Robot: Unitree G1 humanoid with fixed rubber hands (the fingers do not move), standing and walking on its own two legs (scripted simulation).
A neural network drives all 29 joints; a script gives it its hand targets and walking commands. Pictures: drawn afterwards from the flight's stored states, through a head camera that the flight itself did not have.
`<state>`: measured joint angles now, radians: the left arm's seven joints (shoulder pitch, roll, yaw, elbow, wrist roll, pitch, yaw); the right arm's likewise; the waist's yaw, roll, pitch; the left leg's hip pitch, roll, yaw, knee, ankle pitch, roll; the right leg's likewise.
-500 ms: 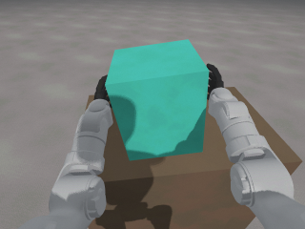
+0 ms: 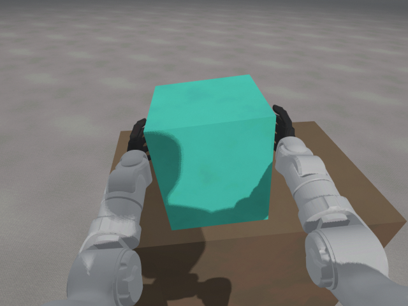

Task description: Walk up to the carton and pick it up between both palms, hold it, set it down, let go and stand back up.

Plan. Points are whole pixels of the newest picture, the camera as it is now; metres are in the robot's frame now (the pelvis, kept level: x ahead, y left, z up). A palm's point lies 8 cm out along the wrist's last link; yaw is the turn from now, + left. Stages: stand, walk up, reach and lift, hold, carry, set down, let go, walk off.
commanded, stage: set down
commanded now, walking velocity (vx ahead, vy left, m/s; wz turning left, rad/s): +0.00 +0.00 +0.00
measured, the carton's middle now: (210, 151) +0.41 +0.00 +0.15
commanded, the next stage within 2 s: none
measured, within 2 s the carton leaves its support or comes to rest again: neither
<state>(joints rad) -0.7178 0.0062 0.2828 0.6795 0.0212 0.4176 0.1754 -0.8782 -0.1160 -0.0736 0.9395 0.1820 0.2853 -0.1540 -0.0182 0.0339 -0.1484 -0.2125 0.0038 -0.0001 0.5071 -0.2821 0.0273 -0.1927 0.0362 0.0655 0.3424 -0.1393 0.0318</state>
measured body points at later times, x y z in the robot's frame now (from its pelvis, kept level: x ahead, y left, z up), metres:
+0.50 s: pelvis +0.01 +0.00 +0.00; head -0.03 +0.01 +0.45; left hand +0.41 +0.15 +0.13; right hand +0.43 -0.15 +0.16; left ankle -0.01 +0.09 -0.74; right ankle +0.03 -0.15 -0.74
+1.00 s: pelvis +0.03 +0.00 +0.00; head +0.00 +0.01 +0.45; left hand +0.43 +0.16 +0.11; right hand +0.45 -0.14 +0.14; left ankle -0.01 +0.09 -0.74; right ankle +0.03 -0.15 -0.74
